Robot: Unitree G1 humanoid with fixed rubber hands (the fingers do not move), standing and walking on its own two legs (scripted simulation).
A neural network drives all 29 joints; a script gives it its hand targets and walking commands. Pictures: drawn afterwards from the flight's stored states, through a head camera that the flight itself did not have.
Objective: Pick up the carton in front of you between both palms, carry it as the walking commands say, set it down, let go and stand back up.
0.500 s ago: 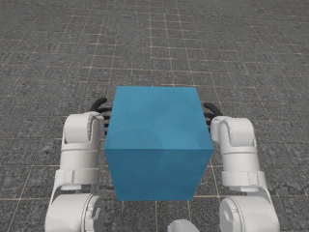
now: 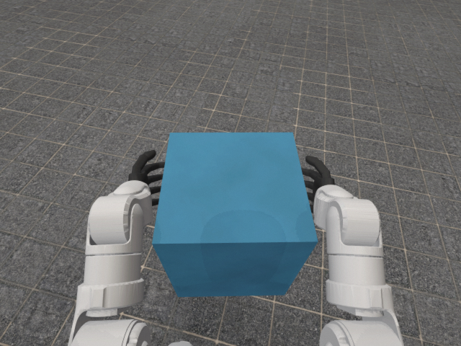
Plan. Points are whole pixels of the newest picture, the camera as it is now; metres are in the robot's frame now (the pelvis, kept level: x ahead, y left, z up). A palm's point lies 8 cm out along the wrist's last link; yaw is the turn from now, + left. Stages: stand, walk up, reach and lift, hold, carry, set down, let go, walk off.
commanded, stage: carry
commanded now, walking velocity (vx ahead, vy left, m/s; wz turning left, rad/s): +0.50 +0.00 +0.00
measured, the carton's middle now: (231, 220) +0.34 +0.03 +0.03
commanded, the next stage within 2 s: none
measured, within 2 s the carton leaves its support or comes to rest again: neither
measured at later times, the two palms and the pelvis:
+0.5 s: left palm (183, 101) +0.59 +0.16 +0.10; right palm (318, 126) +0.55 -0.13 +0.09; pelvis +0.31 +0.04 +0.00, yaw -5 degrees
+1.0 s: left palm (193, 45) +0.89 +0.19 +0.08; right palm (294, 57) +0.87 -0.11 +0.08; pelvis +0.61 +0.05 -0.01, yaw -4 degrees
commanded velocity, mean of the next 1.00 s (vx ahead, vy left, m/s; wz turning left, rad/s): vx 0.50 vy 0.00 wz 0.00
